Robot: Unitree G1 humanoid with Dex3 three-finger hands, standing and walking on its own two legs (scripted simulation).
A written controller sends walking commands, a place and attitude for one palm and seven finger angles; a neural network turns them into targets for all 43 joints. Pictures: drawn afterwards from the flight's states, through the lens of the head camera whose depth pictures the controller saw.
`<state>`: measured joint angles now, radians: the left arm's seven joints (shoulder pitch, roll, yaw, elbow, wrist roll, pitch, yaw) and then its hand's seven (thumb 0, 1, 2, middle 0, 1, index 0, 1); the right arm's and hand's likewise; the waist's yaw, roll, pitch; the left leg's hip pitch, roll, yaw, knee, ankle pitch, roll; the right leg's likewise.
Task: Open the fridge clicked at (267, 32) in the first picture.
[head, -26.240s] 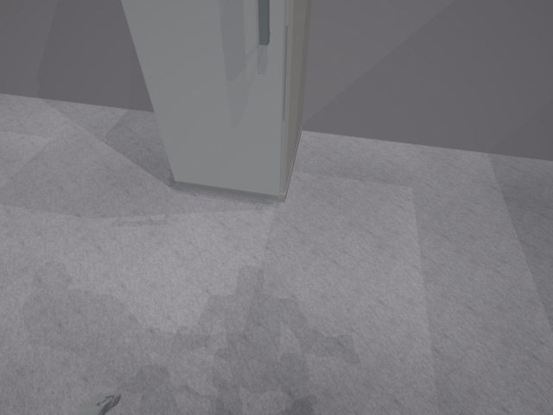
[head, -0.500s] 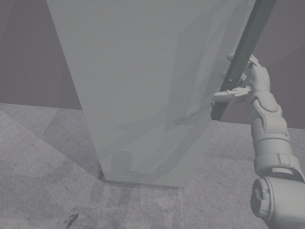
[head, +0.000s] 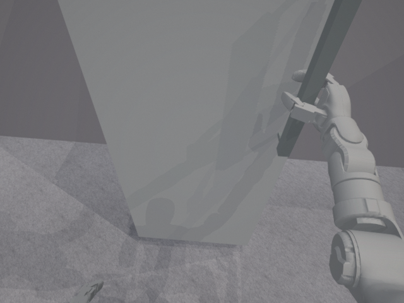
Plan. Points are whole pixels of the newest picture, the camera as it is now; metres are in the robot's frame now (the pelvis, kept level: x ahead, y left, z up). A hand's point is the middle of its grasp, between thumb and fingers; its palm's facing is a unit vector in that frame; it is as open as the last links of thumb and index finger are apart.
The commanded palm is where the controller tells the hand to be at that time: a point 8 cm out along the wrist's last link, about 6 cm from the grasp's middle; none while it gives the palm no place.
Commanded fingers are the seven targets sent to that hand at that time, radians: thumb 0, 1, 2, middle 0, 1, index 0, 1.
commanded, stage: grip the handle and tug to test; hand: right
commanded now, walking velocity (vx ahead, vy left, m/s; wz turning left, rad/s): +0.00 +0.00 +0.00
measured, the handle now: (309, 74) +0.49 -0.15 +0.24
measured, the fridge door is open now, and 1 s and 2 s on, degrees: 0 0 1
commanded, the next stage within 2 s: pull the door a little, standing still in 0.84 s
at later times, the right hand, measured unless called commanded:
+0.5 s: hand (296, 103) +0.45 -0.13 +0.20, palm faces -0.01 +1.00 +0.02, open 5.6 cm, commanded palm +0.41 -0.19 +0.20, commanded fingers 0.00 -0.90 -0.90 0.45 1.40 0.45 1.40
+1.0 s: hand (296, 104) +0.44 -0.13 +0.20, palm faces -0.02 +1.00 +0.01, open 5.8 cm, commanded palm +0.41 -0.18 +0.20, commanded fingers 0.00 -0.90 -0.90 0.45 1.40 0.45 1.40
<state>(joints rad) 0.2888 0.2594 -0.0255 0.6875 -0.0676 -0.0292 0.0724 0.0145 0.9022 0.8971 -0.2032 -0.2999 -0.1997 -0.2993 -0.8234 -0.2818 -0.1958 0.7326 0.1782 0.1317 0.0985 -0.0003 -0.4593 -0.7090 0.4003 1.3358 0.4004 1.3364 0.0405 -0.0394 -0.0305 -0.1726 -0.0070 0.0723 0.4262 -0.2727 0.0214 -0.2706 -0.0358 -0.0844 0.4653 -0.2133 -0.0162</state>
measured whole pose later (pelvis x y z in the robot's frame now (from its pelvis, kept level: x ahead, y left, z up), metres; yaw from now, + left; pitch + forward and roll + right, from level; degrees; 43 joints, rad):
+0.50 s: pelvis +0.00 +0.01 +0.00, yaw +1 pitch +1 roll +0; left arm 0.31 0.27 -0.02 0.69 -0.07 -0.04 0.07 0.01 0.90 0.90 -0.20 -0.30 -0.20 -0.30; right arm -0.82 -0.31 -0.25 0.78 0.17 0.09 0.11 0.00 -0.65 -0.82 0.41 1.40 0.44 1.40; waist 0.06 -0.04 -0.03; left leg -0.18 -0.02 0.06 0.42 -0.26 0.03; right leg -0.26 -0.05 -0.10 0.45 -0.21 -0.01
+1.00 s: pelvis +0.04 +0.01 +0.00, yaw +4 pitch +2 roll +0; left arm 0.21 0.25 -0.02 0.58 -0.07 0.03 0.04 0.02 0.90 0.90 -0.20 -0.30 -0.20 -0.30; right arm -0.48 -0.27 -0.27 0.22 0.20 0.31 0.08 0.00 -0.69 -0.74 0.37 1.40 0.37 1.40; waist 0.04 -0.04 -0.06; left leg -0.11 -0.02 0.01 0.38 -0.28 0.03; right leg -0.17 -0.04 -0.12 0.41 -0.24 0.00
